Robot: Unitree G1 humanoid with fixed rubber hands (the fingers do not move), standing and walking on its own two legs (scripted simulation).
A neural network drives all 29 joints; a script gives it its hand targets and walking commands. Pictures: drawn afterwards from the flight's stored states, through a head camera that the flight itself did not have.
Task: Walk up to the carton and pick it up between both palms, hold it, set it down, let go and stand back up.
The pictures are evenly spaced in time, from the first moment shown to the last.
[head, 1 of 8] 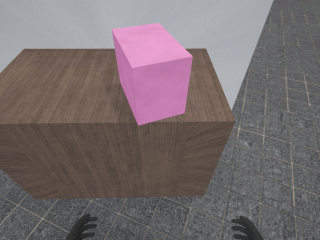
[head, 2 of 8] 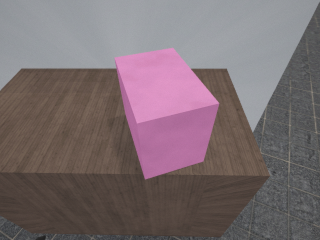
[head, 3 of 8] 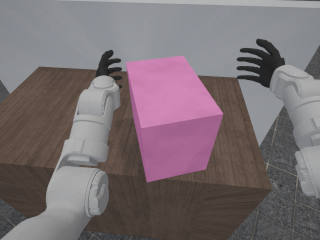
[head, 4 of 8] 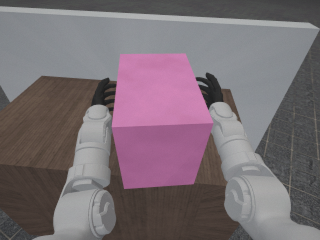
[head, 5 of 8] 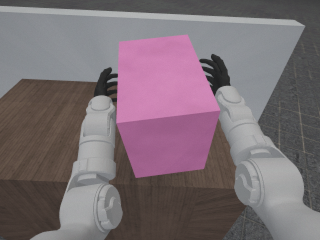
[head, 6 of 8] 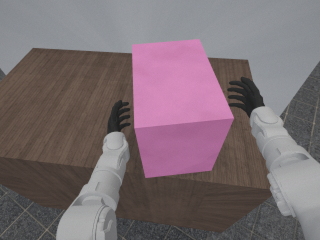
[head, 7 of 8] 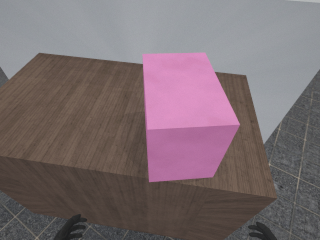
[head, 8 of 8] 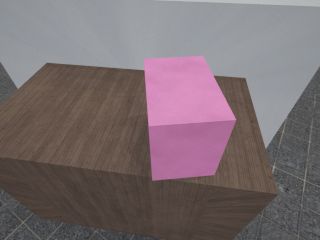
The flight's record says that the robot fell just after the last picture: no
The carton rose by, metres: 0.22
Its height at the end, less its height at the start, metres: +0.00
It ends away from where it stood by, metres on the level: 0.02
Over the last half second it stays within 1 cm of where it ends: yes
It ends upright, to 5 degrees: yes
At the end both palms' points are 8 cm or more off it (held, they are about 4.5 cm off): yes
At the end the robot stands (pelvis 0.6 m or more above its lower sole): yes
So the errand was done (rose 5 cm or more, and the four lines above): yes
